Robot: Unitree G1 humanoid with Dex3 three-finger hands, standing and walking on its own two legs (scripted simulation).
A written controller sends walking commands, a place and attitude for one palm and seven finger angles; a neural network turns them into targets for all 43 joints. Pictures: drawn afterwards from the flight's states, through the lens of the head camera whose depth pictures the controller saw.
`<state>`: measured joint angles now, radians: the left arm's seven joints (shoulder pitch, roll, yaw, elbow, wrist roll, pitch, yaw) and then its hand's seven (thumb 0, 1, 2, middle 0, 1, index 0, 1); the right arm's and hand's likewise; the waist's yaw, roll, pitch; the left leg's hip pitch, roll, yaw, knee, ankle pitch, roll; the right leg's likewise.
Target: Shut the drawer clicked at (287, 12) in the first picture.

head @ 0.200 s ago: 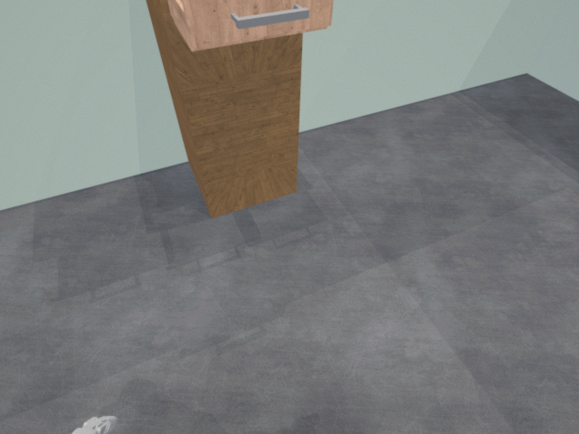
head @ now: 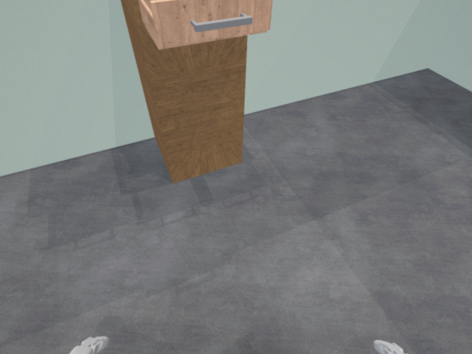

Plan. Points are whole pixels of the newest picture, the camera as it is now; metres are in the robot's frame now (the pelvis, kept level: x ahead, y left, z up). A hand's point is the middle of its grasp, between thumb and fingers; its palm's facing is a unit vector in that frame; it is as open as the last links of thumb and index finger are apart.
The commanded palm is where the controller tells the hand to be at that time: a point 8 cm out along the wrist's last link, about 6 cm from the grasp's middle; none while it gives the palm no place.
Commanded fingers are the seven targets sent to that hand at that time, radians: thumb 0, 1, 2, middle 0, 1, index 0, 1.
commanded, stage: stand and wait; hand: left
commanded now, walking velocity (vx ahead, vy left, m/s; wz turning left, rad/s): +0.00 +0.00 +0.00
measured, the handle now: (221, 21) +0.99 +0.11 +0.15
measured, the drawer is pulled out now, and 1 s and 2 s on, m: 0.22 0.22 0.22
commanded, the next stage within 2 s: look at it before walking up in 0.62 s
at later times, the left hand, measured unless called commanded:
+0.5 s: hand out of the picture +0.06 +0.24 -0.15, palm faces -0.03 -0.94 -0.34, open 7.4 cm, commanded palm none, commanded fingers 0.00 0.90 0.90 -0.20 -0.30 -0.20 -0.30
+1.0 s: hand out of the picture +0.06 +0.24 -0.15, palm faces -0.04 -0.94 -0.32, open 7.4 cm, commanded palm none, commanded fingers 0.00 0.90 0.90 -0.20 -0.30 -0.20 -0.30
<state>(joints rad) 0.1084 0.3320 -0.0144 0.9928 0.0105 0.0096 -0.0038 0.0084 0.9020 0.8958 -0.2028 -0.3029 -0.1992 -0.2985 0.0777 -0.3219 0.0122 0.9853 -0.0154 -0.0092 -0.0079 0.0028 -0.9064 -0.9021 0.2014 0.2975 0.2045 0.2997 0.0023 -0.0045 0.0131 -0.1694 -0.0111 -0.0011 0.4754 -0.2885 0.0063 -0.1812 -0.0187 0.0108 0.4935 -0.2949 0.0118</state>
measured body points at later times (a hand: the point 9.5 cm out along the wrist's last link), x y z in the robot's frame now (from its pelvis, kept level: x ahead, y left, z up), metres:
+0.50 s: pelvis -0.01 -0.01 +0.01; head +0.00 -0.01 +0.45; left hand +0.06 +0.29 -0.13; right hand +0.06 -0.30 -0.13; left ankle -0.02 +0.12 -0.74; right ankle -0.02 -0.13 -0.74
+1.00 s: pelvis -0.02 -0.01 +0.01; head -0.01 -0.01 +0.46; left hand +0.06 +0.28 -0.13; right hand +0.06 -0.30 -0.13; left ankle -0.02 +0.12 -0.74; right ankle -0.02 -0.13 -0.74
